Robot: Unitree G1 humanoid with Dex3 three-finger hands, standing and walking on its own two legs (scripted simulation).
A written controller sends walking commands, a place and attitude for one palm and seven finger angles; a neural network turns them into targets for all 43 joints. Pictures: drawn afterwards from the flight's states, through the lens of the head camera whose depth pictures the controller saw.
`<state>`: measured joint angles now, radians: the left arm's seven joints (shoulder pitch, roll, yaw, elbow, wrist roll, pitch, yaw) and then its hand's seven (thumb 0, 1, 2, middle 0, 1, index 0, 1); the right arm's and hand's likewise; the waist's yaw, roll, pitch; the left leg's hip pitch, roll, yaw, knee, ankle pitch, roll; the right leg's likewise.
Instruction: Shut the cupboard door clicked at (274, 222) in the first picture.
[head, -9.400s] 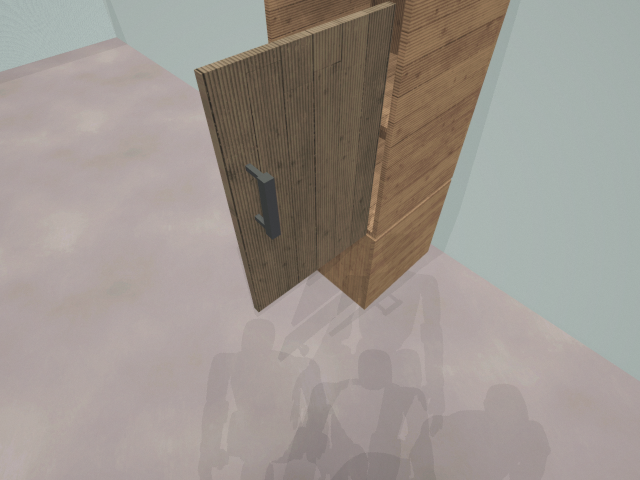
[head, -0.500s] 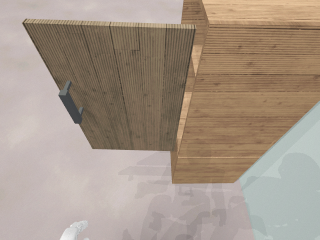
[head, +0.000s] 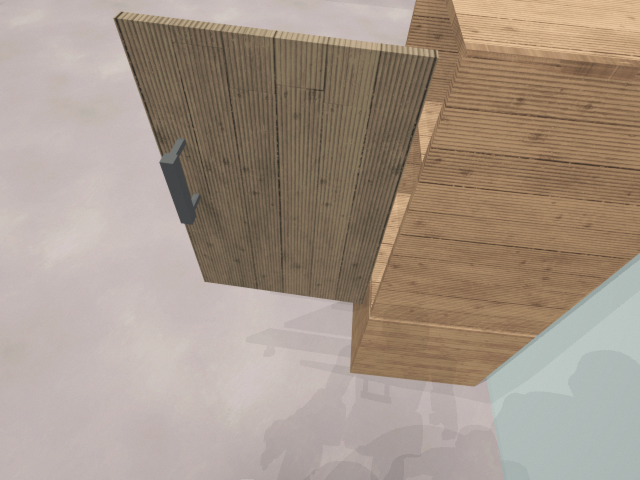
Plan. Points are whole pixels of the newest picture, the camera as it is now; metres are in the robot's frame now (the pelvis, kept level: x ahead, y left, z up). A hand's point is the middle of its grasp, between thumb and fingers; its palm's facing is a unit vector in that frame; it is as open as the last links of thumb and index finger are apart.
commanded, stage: come to a stop and stand still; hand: left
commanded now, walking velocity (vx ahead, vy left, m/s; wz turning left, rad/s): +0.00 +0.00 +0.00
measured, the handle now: (184, 182) +0.51 +0.28 +0.02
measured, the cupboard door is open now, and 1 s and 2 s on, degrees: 88 88 88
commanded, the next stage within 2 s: look again from close up in 0.28 s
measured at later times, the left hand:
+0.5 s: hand out of the picture +0.02 +0.18 -0.17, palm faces -0.02 -0.98 -0.21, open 7.3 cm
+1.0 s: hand out of the picture +0.00 +0.18 -0.17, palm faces -0.01 -0.98 -0.20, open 7.4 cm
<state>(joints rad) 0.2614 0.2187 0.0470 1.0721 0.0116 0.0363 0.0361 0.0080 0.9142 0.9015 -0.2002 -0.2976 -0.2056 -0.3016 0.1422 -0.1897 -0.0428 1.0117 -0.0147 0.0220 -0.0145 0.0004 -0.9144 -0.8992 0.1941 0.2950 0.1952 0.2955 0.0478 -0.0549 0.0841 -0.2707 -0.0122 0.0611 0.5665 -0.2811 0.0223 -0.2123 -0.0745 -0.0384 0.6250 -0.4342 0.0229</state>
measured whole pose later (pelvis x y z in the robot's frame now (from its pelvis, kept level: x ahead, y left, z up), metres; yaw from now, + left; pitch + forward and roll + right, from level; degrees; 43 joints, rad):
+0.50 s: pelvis +0.00 +0.01 +0.01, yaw -1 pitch +0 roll +0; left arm 0.26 0.16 -0.01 1.07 0.01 -0.03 0.05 0.01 0.92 0.90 -0.20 -0.30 -0.21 -0.30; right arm 0.26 -0.19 -0.01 1.05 -0.01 -0.02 -0.02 -0.01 -0.92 -0.90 0.20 0.30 0.20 0.30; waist -0.01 0.00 0.05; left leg -0.24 0.00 0.07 0.51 -0.27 0.03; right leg -0.15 -0.02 -0.02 0.48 -0.33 0.01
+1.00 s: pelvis -0.01 +0.01 +0.01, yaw -1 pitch -1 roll +0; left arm 0.30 0.18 -0.03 1.06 0.01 -0.01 0.04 0.01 0.91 0.90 -0.20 -0.30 -0.20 -0.30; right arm 0.26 -0.17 0.02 1.07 -0.01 -0.01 -0.01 0.00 -0.92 -0.90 0.20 0.30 0.20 0.30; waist 0.00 -0.02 0.02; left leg -0.22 -0.01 0.08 0.47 -0.23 0.03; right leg -0.14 -0.02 -0.01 0.47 -0.31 0.01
